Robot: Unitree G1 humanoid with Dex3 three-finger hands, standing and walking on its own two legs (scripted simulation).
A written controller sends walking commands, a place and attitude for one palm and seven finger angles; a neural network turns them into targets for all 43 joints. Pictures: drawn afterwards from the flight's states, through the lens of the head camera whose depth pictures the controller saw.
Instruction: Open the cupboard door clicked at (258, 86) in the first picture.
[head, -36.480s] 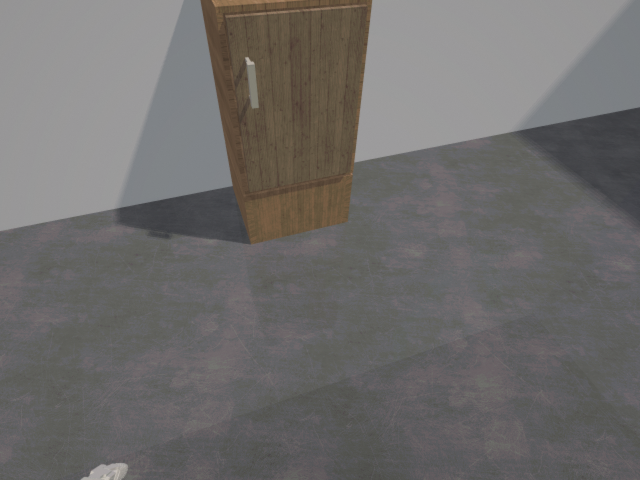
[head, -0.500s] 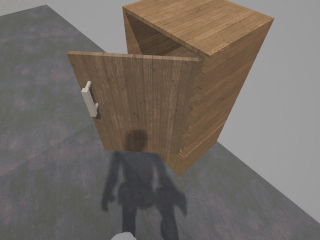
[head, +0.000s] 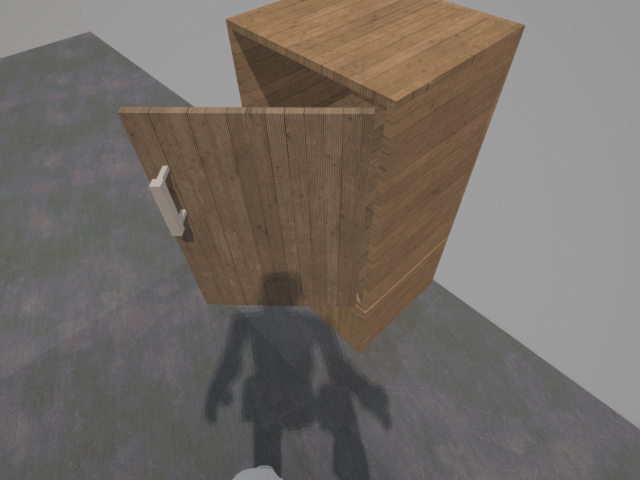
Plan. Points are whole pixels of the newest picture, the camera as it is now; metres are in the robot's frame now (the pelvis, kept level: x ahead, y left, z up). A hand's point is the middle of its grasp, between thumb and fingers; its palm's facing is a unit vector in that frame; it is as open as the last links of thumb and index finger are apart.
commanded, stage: come to a stop and stand still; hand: left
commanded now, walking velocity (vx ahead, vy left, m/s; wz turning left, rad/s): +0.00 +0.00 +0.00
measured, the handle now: (171, 201) +0.57 +0.32 -0.03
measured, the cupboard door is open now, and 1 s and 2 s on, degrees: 45 45 45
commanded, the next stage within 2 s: look again from close up in 0.46 s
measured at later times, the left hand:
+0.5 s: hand out of the picture -0.01 +0.17 -0.16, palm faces +0.05 -0.98 -0.17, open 7.3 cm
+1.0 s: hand out of the picture +0.00 +0.18 -0.16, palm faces +0.01 -0.97 -0.22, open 7.4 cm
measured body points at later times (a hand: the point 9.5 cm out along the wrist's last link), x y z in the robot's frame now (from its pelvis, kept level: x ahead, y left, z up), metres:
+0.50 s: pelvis -0.01 -0.01 +0.02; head -0.01 +0.00 +0.47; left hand -0.01 +0.22 -0.15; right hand -0.01 -0.23 -0.14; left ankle -0.02 +0.11 -0.73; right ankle -0.03 -0.11 -0.73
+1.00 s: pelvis -0.02 +0.00 +0.01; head -0.01 -0.01 +0.46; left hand +0.00 +0.23 -0.14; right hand -0.01 -0.22 -0.16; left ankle -0.02 +0.11 -0.73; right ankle -0.03 -0.11 -0.73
